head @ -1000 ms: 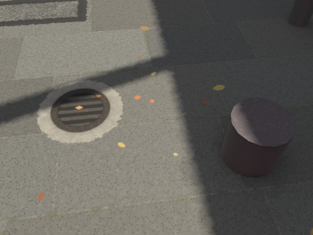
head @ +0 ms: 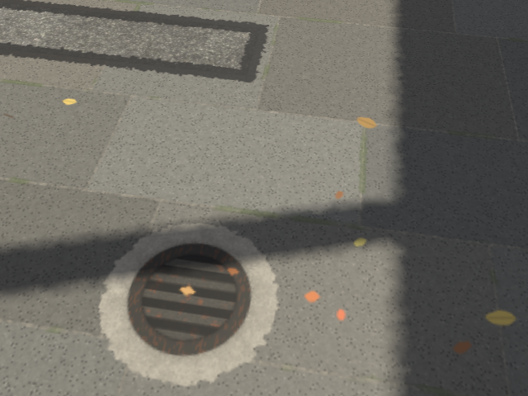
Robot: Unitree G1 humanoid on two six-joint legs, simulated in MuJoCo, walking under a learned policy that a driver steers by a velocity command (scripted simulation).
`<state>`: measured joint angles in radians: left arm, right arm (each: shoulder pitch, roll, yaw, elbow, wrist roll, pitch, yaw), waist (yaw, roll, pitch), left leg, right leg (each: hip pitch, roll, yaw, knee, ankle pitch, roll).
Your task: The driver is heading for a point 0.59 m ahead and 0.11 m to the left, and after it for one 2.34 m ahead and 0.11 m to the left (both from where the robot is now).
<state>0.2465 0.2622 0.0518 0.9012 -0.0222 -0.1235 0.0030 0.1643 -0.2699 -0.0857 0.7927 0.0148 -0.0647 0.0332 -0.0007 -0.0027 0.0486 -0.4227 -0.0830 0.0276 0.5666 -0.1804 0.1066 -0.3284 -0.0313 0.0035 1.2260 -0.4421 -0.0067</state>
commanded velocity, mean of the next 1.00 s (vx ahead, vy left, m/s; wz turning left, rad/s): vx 0.50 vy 0.00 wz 0.43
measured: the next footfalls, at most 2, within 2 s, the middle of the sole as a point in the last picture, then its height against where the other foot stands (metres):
right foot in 0.38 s outside the picture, level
left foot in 0.90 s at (174, 349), level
